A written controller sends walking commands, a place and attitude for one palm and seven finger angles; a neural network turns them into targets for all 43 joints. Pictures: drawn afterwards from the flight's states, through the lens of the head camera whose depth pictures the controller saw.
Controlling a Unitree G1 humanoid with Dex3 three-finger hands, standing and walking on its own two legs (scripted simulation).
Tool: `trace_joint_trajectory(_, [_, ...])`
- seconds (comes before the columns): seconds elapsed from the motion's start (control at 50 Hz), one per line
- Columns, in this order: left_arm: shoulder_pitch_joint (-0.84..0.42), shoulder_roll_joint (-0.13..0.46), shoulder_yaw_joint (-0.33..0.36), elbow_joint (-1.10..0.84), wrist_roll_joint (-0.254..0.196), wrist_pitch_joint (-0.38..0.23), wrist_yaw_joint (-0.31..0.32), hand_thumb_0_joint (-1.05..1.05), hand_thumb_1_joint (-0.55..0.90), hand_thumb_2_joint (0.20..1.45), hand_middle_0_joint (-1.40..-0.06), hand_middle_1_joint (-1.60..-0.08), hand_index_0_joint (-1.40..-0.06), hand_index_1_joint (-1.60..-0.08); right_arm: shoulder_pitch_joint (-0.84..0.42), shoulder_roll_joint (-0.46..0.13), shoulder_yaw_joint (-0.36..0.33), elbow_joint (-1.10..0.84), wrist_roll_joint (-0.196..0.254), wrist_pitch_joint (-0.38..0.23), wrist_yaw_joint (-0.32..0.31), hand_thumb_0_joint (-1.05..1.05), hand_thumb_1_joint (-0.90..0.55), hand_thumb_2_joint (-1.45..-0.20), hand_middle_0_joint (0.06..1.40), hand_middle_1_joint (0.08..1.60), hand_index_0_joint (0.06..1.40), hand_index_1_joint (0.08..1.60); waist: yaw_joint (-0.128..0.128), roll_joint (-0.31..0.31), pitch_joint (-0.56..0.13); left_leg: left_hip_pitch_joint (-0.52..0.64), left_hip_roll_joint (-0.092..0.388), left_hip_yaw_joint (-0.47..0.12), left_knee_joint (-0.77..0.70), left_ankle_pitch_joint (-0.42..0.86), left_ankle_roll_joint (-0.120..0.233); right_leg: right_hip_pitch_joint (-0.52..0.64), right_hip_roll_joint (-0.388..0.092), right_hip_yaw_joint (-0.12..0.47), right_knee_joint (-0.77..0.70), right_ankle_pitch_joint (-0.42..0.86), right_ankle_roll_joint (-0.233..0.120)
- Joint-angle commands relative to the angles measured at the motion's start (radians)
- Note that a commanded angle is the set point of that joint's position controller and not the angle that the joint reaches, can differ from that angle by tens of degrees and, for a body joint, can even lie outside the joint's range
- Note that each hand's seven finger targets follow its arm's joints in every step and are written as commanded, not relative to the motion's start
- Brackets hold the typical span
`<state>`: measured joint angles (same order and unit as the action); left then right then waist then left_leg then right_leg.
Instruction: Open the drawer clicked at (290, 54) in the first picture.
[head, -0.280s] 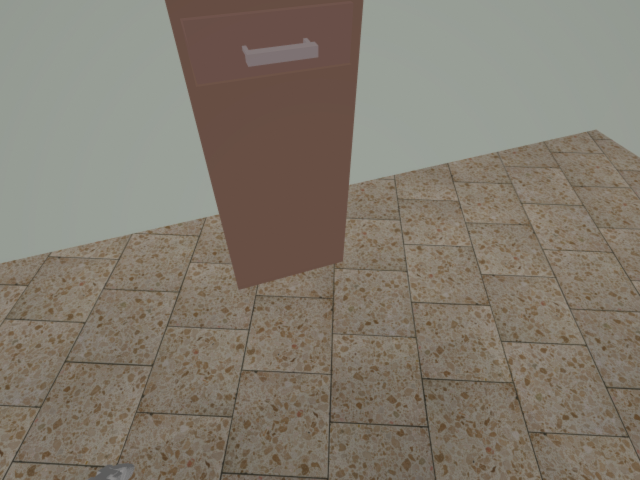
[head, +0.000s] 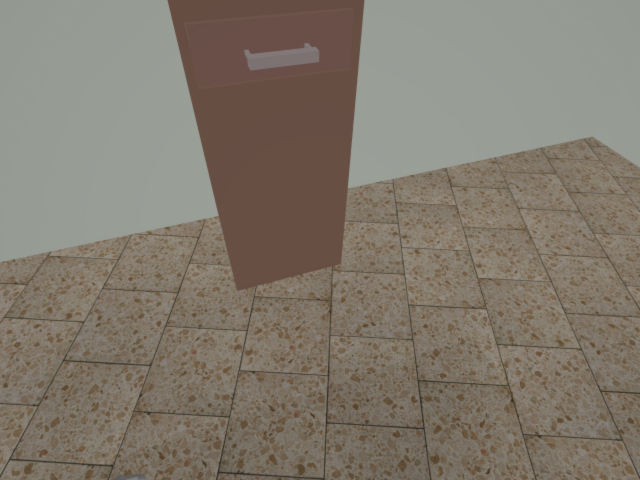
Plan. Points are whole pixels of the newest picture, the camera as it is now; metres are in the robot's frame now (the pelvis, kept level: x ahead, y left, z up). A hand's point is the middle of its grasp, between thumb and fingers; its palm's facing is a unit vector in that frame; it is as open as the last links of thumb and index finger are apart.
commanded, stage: stand and wait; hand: left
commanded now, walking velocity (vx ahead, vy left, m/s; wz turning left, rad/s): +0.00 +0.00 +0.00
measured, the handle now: (280, 54) +0.97 +0.15 +0.12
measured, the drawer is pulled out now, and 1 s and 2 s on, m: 0.00 0.00 0.00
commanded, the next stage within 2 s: look at it before walking up in 0.54 s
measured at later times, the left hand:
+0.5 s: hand out of the picture +0.07 +0.24 -0.15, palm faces -0.03 -0.94 -0.34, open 7.4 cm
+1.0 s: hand out of the picture +0.07 +0.24 -0.15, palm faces -0.04 -0.94 -0.33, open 7.4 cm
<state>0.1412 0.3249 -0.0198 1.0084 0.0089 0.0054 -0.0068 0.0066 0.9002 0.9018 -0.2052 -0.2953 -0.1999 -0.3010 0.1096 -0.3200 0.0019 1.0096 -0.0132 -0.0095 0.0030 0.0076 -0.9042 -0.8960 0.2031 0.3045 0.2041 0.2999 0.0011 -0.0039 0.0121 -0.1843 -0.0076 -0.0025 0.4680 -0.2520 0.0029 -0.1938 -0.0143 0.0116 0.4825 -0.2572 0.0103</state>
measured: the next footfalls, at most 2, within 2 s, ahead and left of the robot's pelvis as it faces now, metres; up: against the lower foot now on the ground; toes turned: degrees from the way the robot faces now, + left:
none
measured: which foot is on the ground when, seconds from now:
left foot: down 0.00-1.00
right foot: down 0.00-1.00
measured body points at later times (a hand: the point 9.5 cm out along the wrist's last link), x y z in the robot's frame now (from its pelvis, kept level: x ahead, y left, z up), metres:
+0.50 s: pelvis -0.01 +0.00 +0.00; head -0.01 -0.01 +0.45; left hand +0.07 +0.29 -0.13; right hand +0.06 -0.30 -0.13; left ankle +0.00 +0.12 -0.74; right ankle +0.00 -0.13 -0.74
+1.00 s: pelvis +0.00 -0.01 +0.01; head +0.00 -0.01 +0.46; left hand +0.07 +0.29 -0.13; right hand +0.07 -0.30 -0.13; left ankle +0.00 +0.12 -0.74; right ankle +0.00 -0.13 -0.74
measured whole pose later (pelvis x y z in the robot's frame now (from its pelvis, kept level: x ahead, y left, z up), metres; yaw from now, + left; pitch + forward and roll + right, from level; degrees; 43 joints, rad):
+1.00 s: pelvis +0.00 -0.01 +0.01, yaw +0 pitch -2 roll +0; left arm 0.14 0.34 -0.01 1.09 0.01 0.00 -0.01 0.01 0.90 0.90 -0.20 -0.30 -0.20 -0.30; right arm 0.12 -0.34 0.00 1.11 -0.01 -0.01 0.00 0.01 -0.91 -0.90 0.20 0.30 0.20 0.30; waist 0.00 0.00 0.03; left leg -0.15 0.01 0.00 0.38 -0.20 -0.01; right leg -0.16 0.00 0.01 0.39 -0.20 0.00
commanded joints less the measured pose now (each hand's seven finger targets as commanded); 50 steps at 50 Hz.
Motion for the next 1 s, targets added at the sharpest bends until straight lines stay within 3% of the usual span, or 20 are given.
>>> trace_joint_trajectory(0.0, [-0.048,0.217,0.056,-0.061,0.004,-0.029,0.017,0.0,0.9,0.9,-0.2,-0.3,-0.2,-0.3,-0.054,-0.21,-0.046,-0.057,-0.001,-0.024,-0.015,0.0,-0.9,-0.9,0.2,0.3,0.2,0.3,-0.001,-0.002,-0.054,0.016,0.107,-0.094,-0.091,0.147,0.038,0.005,-0.099,0.091,-0.104,0.12,-0.046])
trace_joint_trajectory(0.4, [-0.041,0.223,0.054,0.006,0.002,-0.031,0.017,0.0,0.9,0.9,-0.2,-0.3,-0.2,-0.3,-0.031,-0.222,-0.041,0.02,0.004,-0.025,-0.015,0.0,-0.9,-0.9,0.2,0.3,0.2,0.3,0.0,-0.004,-0.052,0.026,0.12,-0.105,-0.133,0.141,0.031,0.033,-0.103,0.095,-0.14,0.113,-0.044])
trace_joint_trajectory(0.6, [-0.048,0.224,0.054,0.011,0.004,-0.03,0.017,0.0,0.9,0.9,-0.2,-0.3,-0.2,-0.3,-0.036,-0.224,-0.04,0.031,0.004,-0.023,-0.013,0.0,-0.9,-0.9,0.2,0.3,0.2,0.3,0.002,0.0,-0.019,0.018,0.12,-0.105,-0.154,0.108,0.029,0.017,-0.101,0.099,-0.16,0.077,-0.04])
trace_joint_trajectory(0.98, [-0.045,0.224,0.055,0.016,0.002,-0.034,0.016,0.0,0.9,0.9,-0.2,-0.3,-0.2,-0.3,-0.042,-0.224,-0.037,0.036,0.004,-0.026,-0.015,0.0,-0.9,-0.9,0.2,0.3,0.2,0.3,0.0,0.005,-0.05,0.055,0.125,-0.094,-0.152,0.176,0.023,0.047,-0.106,0.098,-0.163,0.171,-0.041])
